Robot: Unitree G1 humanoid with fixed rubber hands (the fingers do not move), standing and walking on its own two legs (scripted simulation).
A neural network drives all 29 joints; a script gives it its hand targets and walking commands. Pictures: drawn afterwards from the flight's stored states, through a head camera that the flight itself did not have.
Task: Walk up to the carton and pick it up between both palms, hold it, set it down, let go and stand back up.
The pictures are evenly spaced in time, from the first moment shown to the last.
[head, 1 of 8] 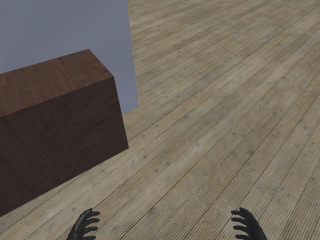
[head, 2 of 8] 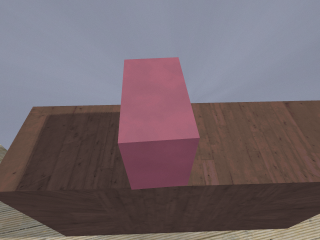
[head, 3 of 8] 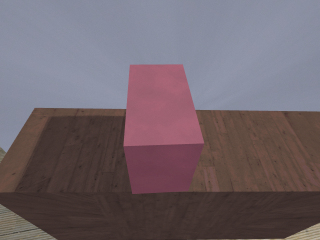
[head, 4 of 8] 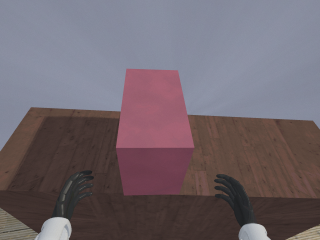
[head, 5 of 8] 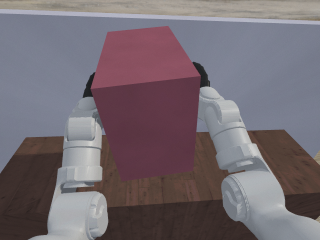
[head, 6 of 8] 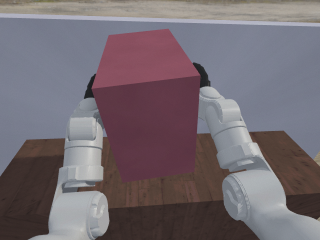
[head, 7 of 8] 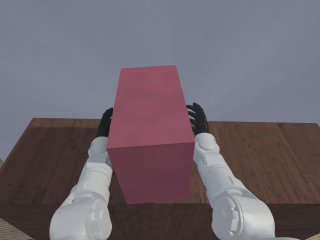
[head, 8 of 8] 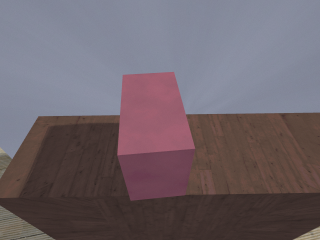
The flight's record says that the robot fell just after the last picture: no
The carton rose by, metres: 0.24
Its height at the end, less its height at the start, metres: +0.00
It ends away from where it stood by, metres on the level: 0.01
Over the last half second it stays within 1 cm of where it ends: yes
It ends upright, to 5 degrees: yes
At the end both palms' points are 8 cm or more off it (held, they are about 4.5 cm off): yes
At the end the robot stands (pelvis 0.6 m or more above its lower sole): yes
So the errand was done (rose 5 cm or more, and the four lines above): yes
